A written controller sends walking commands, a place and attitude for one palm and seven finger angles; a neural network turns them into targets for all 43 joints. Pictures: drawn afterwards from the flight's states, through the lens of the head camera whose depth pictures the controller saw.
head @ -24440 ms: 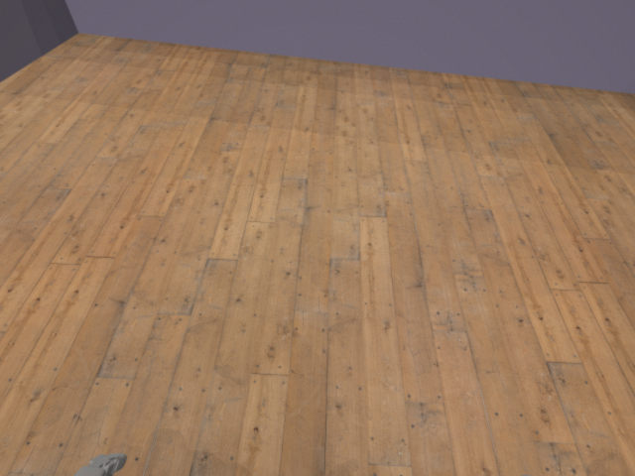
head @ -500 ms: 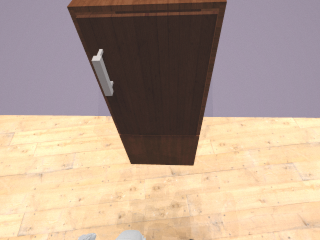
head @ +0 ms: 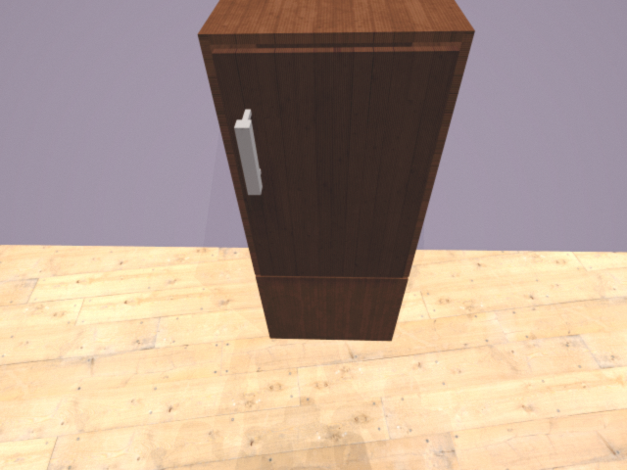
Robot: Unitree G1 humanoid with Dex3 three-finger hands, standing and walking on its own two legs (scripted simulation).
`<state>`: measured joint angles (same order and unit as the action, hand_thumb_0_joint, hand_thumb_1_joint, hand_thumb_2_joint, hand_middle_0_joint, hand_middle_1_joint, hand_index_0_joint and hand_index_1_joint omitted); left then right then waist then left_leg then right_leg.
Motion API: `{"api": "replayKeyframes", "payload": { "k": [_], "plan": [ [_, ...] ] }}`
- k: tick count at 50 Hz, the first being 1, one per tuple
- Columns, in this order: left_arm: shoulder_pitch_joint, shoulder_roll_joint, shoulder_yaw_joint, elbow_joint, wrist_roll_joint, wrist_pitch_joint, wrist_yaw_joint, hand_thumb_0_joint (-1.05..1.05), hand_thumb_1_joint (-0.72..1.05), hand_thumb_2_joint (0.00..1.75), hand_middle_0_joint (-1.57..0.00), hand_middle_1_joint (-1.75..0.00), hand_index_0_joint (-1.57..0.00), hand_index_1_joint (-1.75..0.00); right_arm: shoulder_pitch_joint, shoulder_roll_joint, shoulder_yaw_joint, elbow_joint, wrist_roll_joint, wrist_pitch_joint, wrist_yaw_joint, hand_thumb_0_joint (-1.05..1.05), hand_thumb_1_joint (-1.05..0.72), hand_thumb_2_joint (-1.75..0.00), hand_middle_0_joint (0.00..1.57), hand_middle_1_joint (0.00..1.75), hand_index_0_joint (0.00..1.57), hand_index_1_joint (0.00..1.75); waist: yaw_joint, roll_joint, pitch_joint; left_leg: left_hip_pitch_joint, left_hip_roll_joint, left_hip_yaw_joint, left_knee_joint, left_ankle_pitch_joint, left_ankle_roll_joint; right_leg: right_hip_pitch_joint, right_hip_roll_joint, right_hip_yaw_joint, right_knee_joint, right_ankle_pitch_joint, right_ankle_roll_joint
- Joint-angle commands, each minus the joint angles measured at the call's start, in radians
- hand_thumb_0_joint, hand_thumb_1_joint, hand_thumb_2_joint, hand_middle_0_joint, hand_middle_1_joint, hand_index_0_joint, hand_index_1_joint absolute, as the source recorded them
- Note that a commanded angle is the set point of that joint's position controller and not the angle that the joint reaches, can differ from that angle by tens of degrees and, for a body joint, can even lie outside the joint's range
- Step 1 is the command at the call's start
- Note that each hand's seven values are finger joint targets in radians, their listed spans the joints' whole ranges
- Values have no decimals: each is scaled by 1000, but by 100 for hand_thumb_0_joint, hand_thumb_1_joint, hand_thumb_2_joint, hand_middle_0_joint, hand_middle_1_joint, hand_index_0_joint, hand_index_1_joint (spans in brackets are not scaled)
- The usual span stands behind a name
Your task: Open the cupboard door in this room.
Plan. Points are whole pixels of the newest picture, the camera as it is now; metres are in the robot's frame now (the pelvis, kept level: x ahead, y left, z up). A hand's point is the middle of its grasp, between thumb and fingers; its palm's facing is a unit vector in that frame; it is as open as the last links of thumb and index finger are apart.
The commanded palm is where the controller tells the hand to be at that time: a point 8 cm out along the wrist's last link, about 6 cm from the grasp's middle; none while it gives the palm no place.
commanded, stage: come to a stop and stand still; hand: left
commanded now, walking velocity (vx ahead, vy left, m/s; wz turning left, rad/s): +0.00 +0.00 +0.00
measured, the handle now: (251, 152) +0.63 +0.16 +0.06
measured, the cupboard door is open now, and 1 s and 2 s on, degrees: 0 0 0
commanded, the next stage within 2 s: look again from close up in 0.98 s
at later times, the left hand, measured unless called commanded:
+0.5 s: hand out of the picture +0.05 +0.17 -0.16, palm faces +0.01 -0.98 -0.21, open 7.3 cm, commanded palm none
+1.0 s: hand out of the picture +0.08 +0.15 -0.17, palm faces +0.01 -0.98 -0.21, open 7.3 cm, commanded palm none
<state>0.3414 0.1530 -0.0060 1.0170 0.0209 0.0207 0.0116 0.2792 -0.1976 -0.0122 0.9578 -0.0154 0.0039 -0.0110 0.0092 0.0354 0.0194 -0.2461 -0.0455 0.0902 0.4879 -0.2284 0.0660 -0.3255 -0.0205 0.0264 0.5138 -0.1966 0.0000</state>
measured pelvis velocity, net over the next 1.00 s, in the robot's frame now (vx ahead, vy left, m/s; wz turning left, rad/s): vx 0.06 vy -0.03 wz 0.01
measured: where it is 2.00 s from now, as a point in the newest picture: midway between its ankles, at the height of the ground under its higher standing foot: outside the picture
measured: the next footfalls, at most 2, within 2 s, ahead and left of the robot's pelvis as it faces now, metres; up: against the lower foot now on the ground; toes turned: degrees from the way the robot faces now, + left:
none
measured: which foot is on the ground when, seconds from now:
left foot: down 0.00-1.00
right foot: down 0.00-1.00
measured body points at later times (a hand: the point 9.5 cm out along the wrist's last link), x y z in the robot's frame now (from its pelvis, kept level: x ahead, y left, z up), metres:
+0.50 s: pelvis +0.03 +0.00 +0.01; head +0.05 -0.02 +0.45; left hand +0.05 +0.22 -0.15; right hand +0.04 -0.22 -0.16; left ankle +0.03 +0.08 -0.74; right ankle +0.07 -0.13 -0.73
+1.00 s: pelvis +0.06 -0.03 +0.01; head +0.08 -0.03 +0.46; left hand +0.08 +0.20 -0.15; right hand +0.08 -0.25 -0.15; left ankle +0.03 +0.08 -0.73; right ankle +0.07 -0.13 -0.73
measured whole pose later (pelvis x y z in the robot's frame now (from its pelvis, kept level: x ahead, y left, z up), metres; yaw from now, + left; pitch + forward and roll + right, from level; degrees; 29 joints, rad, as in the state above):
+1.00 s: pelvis +0.06 -0.03 +0.01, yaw +0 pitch +0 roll +0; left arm 0.24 0.17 -0.01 1.09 0.01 -0.02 0.03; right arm 0.25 -0.17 0.01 1.12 -0.01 -0.03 -0.03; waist 0.00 0.01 0.03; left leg -0.13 -0.01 0.06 0.41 -0.28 0.02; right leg -0.21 0.03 0.01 0.44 -0.23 -0.02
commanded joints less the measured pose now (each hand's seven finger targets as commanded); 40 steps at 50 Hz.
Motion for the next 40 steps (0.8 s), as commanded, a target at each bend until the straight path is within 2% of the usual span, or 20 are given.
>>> {"api": "replayKeyframes", "payload": {
  "k": [1,4,7,8,17,19,21,28,32,33,40],
  "plan": [
    [-2,113,27,-42,-1,-34,10,0,90,90,-20,-30,-20,-30,2,-100,-15,-27,-2,-31,-7,0,-90,-90,20,30,20,30,2,20,35,-113,162,-230,-261,-263,1,80,-34,54,-71,-83,-39],
    [2,106,24,-20,0,-37,12,0,90,90,-20,-30,-20,-30,17,-93,-14,-1,-1,-32,-9,0,-90,-90,20,30,20,30,1,-10,32,-105,157,-226,-259,-250,-1,95,-44,59,-82,-80,-41],
    [0,97,22,-3,-1,-35,13,0,90,90,-20,-30,-20,-30,33,-92,-14,24,-3,-30,-11,0,-90,-90,20,30,20,30,0,9,45,-103,161,-231,-270,-267,-2,86,-43,54,-78,-84,-40],
    [-10,95,21,-1,1,-35,15,0,90,90,-20,-30,-20,-30,36,-86,-13,29,-2,-30,-11,0,-90,-90,20,30,20,30,-2,-8,62,-109,166,-238,-275,-255,-2,86,-42,50,-77,-68,-40],
    [-15,85,14,27,-4,-41,17,0,90,90,-20,-30,-20,-30,57,-72,-7,74,1,-39,-15,0,-90,-90,20,30,20,30,-7,-28,47,-47,156,-197,-238,-144,-10,95,-58,68,-98,-6,-39],
    [-18,84,13,29,-5,-43,19,0,90,90,-20,-30,-20,-30,56,-68,-5,78,2,-41,-16,0,-90,-90,20,30,20,30,-9,-31,46,-34,154,-187,-226,-94,-12,97,-59,76,-102,20,-39],
    [-18,84,13,34,-6,-47,19,0,90,90,-20,-30,-20,-30,58,-63,-3,85,3,-44,-16,0,-90,-90,20,30,20,30,-12,-61,21,-3,147,-169,-197,-31,-13,104,-66,86,-107,51,-40],
    [-28,97,12,41,-7,-53,21,0,90,90,-20,-30,-20,-30,48,-60,-1,104,6,-50,-21,0,-90,-90,20,30,20,30,-16,-70,-3,65,145,-135,-150,113,-21,114,-77,96,-105,158,-42],
    [-32,105,12,44,-10,-54,20,0,90,90,-20,-30,-20,-30,40,-61,1,113,5,-49,-22,0,-90,-90,20,30,20,30,-17,-52,-3,71,142,-130,-149,109,-26,127,-79,105,-114,166,-46],
    [-34,109,13,44,-8,-54,21,0,90,90,-20,-30,-20,-30,34,-59,0,112,5,-48,-21,0,-90,-90,20,30,20,30,-16,-52,15,66,142,-127,-145,107,-28,119,-81,103,-119,170,-48],
    [-42,119,14,41,-11,-57,21,0,90,90,-20,-30,-20,-30,31,-62,0,122,5,-47,-22,0,-90,-90,20,30,20,30,-17,-48,-7,81,143,-122,-141,119,-33,148,-83,106,-126,196,-52]
  ]
}}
